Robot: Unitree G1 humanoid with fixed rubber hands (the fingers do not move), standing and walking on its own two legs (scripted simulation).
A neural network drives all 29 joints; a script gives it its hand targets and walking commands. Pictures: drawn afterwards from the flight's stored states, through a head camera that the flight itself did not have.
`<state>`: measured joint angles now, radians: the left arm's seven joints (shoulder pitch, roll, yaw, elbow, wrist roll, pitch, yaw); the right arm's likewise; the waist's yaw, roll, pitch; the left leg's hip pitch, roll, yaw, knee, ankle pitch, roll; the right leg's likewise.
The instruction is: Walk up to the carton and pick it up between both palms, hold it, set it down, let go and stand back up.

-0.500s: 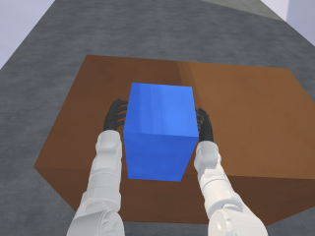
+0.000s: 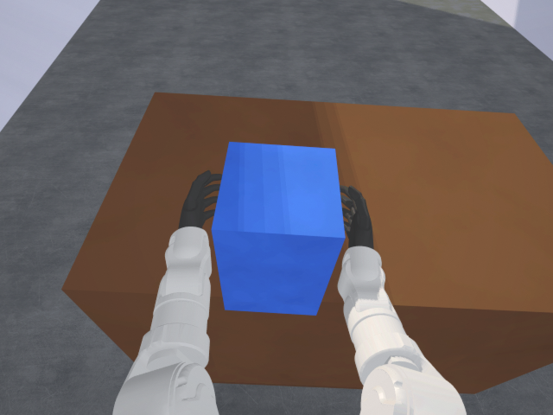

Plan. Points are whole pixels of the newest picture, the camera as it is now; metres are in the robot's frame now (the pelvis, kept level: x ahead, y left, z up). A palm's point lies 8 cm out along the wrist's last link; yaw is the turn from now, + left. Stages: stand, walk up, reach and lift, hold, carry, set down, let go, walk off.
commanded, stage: reach and lift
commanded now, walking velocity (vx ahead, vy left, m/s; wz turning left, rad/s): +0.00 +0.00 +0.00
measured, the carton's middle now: (275, 235) +0.37 +0.02 +0.02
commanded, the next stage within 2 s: none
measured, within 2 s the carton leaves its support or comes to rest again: leaves its support in 0.88 s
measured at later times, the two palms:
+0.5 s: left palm (197, 221) +0.37 +0.14 +0.06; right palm (359, 236) +0.36 -0.11 +0.05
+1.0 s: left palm (205, 210) +0.38 +0.13 +0.07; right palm (368, 230) +0.37 -0.12 +0.06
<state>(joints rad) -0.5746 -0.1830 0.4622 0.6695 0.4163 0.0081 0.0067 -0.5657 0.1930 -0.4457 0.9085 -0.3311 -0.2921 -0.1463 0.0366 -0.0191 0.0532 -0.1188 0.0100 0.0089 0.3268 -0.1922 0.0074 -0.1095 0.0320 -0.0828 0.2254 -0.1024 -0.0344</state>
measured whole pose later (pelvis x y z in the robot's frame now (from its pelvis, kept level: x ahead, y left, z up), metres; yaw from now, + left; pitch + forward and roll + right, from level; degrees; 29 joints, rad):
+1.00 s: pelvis +0.00 +0.00 +0.00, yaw +0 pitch +3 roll -1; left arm -0.61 -0.17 0.40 0.72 0.38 -0.09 0.06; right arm -0.61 0.10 -0.31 1.02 -0.22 -0.43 -0.22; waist 0.02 -0.02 -0.01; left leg -0.22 0.03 0.02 0.35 -0.19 0.00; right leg -0.19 0.04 -0.10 0.21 -0.08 -0.04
